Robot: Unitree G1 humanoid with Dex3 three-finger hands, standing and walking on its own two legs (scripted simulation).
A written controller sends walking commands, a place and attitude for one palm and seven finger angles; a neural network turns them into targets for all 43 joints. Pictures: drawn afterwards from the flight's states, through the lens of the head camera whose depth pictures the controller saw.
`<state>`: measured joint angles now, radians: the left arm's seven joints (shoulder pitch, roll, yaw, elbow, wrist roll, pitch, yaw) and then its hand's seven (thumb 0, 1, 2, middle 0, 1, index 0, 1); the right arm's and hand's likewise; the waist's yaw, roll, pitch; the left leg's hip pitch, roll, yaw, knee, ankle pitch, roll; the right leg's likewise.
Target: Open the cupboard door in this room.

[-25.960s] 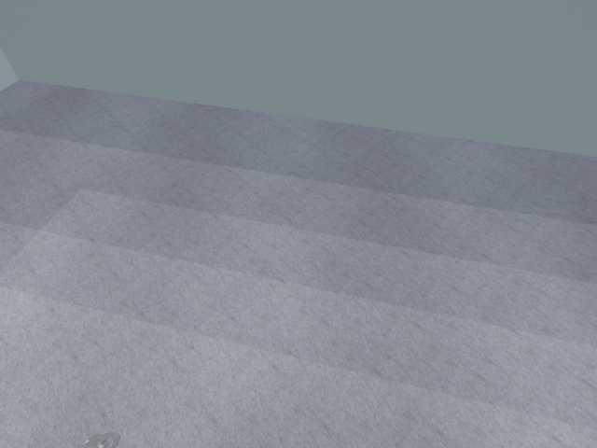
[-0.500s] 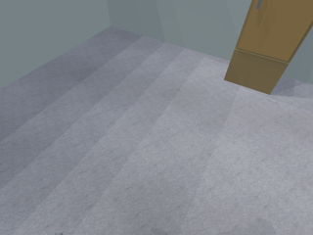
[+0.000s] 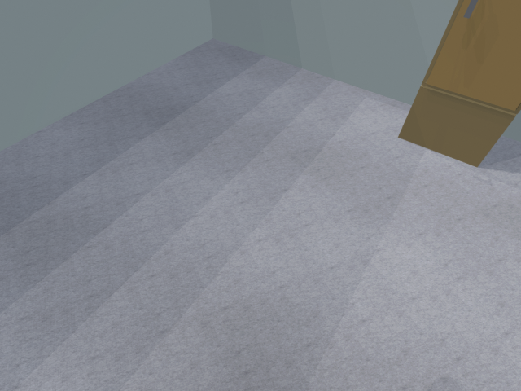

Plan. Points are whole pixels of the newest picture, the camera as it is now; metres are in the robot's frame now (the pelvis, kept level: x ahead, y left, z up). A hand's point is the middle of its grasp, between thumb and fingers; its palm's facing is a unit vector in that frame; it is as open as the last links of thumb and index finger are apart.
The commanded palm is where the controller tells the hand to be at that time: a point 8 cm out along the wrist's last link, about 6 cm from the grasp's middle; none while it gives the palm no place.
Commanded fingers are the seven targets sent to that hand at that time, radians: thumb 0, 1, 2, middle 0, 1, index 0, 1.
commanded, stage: stand and wait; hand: left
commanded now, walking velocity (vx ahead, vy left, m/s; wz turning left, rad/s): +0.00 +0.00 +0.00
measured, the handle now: out of the picture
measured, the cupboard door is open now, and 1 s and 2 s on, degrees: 0 0 0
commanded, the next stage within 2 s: turn or walk to find it in 0.06 s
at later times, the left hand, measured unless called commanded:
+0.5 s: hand out of the picture +0.06 +0.18 -0.19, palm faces -0.18 -0.94 -0.29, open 7.4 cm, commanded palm none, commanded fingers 0.00 0.90 0.90 -0.20 -0.30 -0.20 -0.30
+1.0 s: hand out of the picture +0.13 +0.22 -0.18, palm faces -0.14 -0.95 -0.28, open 7.4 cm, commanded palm none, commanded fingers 0.00 0.90 0.90 -0.20 -0.30 -0.20 -0.30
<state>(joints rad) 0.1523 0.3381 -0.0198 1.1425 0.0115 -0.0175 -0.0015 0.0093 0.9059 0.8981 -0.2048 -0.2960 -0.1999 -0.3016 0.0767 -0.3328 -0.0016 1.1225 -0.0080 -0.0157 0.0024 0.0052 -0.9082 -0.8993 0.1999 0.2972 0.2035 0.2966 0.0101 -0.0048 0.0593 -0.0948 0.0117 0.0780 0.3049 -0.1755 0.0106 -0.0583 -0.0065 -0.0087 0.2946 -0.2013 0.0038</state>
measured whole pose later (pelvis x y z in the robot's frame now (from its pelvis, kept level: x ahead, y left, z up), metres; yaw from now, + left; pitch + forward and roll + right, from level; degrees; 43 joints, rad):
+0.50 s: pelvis -0.01 -0.03 -0.03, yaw -12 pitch -1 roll +1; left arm 0.23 0.22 0.02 1.00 0.03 0.02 0.00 0.01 0.91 0.90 -0.20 -0.30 -0.20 -0.30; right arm 0.13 -0.24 -0.05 1.02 -0.02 0.06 -0.01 0.01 -0.91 -0.90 0.20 0.30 0.20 0.30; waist 0.03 0.05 0.12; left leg -0.31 0.11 0.15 0.81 -0.48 -0.03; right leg -0.31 0.00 -0.06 0.69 -0.35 -0.04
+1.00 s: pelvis +0.02 +0.00 -0.01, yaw -9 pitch -2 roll -1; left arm 0.12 0.33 0.01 1.11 0.01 -0.01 0.00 0.01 0.91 0.90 -0.20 -0.30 -0.20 -0.30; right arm 0.13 -0.29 -0.01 1.11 -0.01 -0.01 0.00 0.01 -0.91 -0.90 0.20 0.30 0.20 0.30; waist 0.02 -0.04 0.04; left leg -0.15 0.00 0.03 0.44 -0.25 0.02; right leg -0.11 -0.03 -0.10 0.39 -0.25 0.01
